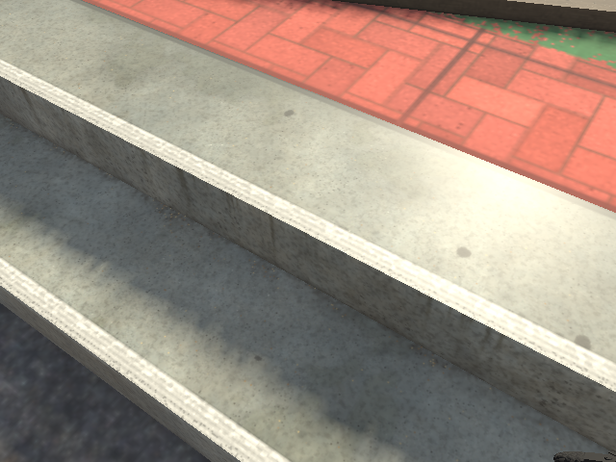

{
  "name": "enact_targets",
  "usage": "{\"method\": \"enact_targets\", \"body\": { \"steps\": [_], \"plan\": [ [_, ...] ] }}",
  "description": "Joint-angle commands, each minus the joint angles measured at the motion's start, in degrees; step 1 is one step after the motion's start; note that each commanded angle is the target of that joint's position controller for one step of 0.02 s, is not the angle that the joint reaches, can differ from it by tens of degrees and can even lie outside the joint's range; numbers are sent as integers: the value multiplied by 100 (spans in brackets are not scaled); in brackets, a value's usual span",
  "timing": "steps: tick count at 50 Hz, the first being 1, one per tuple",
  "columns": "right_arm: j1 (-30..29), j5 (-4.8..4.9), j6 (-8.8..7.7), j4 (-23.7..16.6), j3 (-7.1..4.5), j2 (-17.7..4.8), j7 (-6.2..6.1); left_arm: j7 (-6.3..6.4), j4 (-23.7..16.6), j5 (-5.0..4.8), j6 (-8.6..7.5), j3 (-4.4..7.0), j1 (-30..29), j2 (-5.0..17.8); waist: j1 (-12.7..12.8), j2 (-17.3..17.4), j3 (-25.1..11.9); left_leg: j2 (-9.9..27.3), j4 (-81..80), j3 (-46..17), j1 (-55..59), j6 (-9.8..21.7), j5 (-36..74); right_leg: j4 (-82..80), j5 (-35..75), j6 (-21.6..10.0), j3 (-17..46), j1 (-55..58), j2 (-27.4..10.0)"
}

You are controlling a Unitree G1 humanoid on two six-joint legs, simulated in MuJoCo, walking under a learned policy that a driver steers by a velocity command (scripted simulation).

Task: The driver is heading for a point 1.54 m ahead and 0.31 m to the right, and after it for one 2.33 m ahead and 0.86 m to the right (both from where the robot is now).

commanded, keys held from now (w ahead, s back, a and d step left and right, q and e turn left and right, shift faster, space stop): w+e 0.78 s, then w+q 0.22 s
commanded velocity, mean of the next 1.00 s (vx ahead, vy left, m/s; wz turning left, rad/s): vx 0.50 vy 0.00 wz -0.29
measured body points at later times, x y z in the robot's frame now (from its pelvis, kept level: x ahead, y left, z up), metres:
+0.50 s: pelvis +0.18 +0.02 +0.00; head +0.20 +0.02 +0.45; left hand +0.44 +0.16 -0.07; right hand +0.06 -0.21 -0.14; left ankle +0.16 +0.13 -0.75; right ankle +0.20 -0.11 -0.38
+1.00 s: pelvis +0.42 -0.13 +0.15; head +0.42 -0.15 +0.60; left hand +0.45 +0.11 +0.01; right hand +0.52 -0.42 +0.06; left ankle +0.56 -0.01 -0.29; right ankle +0.34 -0.13 -0.57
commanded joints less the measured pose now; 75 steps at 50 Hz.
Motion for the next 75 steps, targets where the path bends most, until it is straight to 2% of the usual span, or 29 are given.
{"method": "enact_targets", "body": {
  "steps": [1,2,3,7,9,10,13,25,28,32,34,35,36,37,38,40,42,44,48,53,58,62,63,64,65,66,69,71,75],
  "plan": [
    [-243,-20,-105,-386,101,72,115,-28,-473,-70,-65,136,-630,785,-331,-615,96,58,-1243,216,741,62,459,-709,1995,-962,761,-519,-1388],
    [-309,-22,-94,-384,117,80,127,-60,-449,-114,-25,158,-499,900,-266,-818,21,-31,-1351,462,1073,82,264,-708,2025,-979,785,-523,-1399],
    [-374,-429,38,-412,120,-23,242,-180,-253,114,7,88,-238,652,-282,-859,78,-77,-1753,782,1341,264,162,-519,2651,-726,545,-541,-1230],
    [1203,-446,-152,60,-47,-195,136,-193,-170,-141,61,126,-245,817,-1036,-843,-895,-529,-3669,1000,3525,515,976,1997,4370,-433,482,-240,-714],
    [1947,-586,-251,86,-157,-998,69,-148,-431,-160,113,-171,422,-449,-679,1023,-1615,2216,-3090,-1634,5608,531,5042,5223,-2030,-7,798,-2785,242],
    [2103,-409,-102,171,-390,-1323,3,-3,-176,-192,295,-42,888,77,-1006,951,-2368,2494,-3757,-2060,5089,1304,2535,6726,-1671,-57,1232,-2781,339],
    [1028,-224,-119,307,-35,-236,21,-33,-456,184,426,47,-328,76,-531,470,-202,1481,-4557,-1170,3162,1159,-1761,8732,-848,-58,745,-4354,-40],
    [1948,-279,-454,1918,134,0,-79,83,-2170,21,721,-519,-2878,-1016,-88,-285,743,1398,-5717,829,2353,829,-2043,10320,-997,-456,735,-7101,-38],
    [1935,-102,-373,1906,66,-390,-307,-69,-2349,9,805,-597,-2915,-958,-116,37,517,1193,-6512,1450,2762,1160,-619,7963,-1325,-461,139,-5882,-452],
    [2057,-1,-213,1593,-92,-1018,-351,-65,-1682,-69,813,-441,-1561,-724,103,934,-1322,1524,-3974,2073,4546,1313,8718,6106,-2538,-908,-858,-3026,516],
    [1548,98,-228,1008,-244,-1297,-68,-58,-1455,-38,672,-122,-309,111,692,1085,-2371,1405,-741,1848,3535,857,7922,4017,-2528,-1330,1432,-910,527],
    [928,-86,-376,268,-174,-689,264,31,-1332,-27,716,161,-359,1061,526,-1432,-2178,106,1310,1307,973,457,1343,1446,-4044,-1667,5112,-149,-547],
    [587,-402,-401,82,-165,-257,425,70,-1351,-14,801,388,-778,1354,366,-1340,-2031,-390,3639,-79,-336,395,-200,-116,-4711,-1566,6900,-173,-957],
    [751,-191,-431,445,-195,90,520,-328,-691,245,519,170,1148,1125,1062,-1016,-287,-1241,4483,-2706,-2346,933,1329,647,-4054,-366,6044,-598,-813],
    [757,-258,-587,446,-121,-73,458,-589,-62,259,308,163,1219,998,522,-1063,84,-1150,4936,-2243,-2674,1045,1512,1103,-1973,-337,5057,-834,-849],
    [526,-409,-625,39,161,275,285,-773,499,221,59,-8,37,455,-622,-312,-236,-1037,5919,-1798,-2790,1196,974,1527,-1075,-759,4191,-1617,-640],
    [958,-178,-306,351,206,132,133,-852,691,581,94,-359,-827,-317,-1241,89,-390,-766,5546,-1662,-2905,1292,1724,1217,-867,-540,3359,-2433,-655],
    [848,-83,-268,264,134,-141,190,-855,365,288,-102,-244,-1565,-32,-1541,-257,-590,-433,4596,-527,-1541,1119,1651,706,-97,-192,1921,-3533,-295],
    [-207,-72,-265,186,282,245,383,-589,1380,469,-239,-291,1463,130,-271,-1178,-564,-717,6121,-49,-3701,1002,313,795,1350,-182,1970,-662,-553],
    [-1118,-76,-386,70,453,425,266,-760,1767,777,-57,-637,2099,-329,-217,-757,208,-882,6686,-283,-6182,1586,-379,512,787,-512,2012,1352,-1175],
    [-2875,83,101,-892,560,475,556,-808,1601,658,45,-688,1668,56,-410,-891,193,-647,3779,1587,-2361,1290,421,-1311,4281,-355,888,-1742,-1255],
    [606,76,112,201,139,-546,442,-853,1240,-29,-483,-220,857,2058,-1905,-1165,-215,-1575,605,1813,2666,1034,-1294,1791,12411,408,594,-2411,-1767],
    [2974,-99,214,951,11,-891,317,-985,1156,770,-426,-243,960,1659,-2194,-439,-2418,-996,864,-945,6029,2276,1300,4710,10843,885,1246,-4068,-1533],
    [4358,-521,164,1717,106,-566,461,-1108,1042,633,-235,-131,592,1230,-2326,1477,-3556,669,-1532,-4239,6176,3561,1800,8644,47,1138,1752,-4448,541],
    [3945,-548,10,1547,25,-590,412,-1093,759,45,-151,-52,-54,985,-2148,149,-2064,571,-2731,-5242,4401,2829,190,9660,910,453,2323,-5075,795],
    [2620,-316,-256,1492,29,-664,419,-881,475,94,-258,-195,-636,377,-1586,-455,-510,526,-2779,-4735,2718,2744,-466,10199,980,196,2249,-5537,614],
    [463,-341,-372,1941,496,857,472,-402,-84,556,16,-462,-754,-252,-31,-950,-451,73,-3508,-3310,754,2516,-1198,10418,704,-823,2209,-5465,278],
    [-375,-263,-607,1844,405,609,537,-341,-47,450,193,-487,-468,-47,461,-882,-160,-386,-3681,-1782,-178,2027,-1018,8816,218,-682,1651,-5044,-158],
    [549,-488,-977,1717,318,89,281,-238,-490,314,-144,-432,-1853,219,-234,-457,-616,-938,-3794,-736,-373,1378,405,6151,1034,143,918,-3237,-613]
  ]
}}
Keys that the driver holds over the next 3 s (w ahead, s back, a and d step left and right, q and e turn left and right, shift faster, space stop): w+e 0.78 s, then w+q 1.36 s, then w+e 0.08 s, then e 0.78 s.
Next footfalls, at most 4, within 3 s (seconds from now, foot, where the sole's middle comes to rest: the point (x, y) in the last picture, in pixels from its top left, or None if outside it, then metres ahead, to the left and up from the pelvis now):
0.16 left None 0.20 0.13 -0.78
0.66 right None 0.37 -0.15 -0.60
1.24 left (456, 252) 0.78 -0.18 -0.43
1.68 right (583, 177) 1.01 -0.47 -0.43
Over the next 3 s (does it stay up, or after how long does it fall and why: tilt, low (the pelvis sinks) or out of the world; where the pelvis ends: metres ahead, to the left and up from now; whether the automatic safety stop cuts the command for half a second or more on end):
stays up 1.36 -0.29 0.34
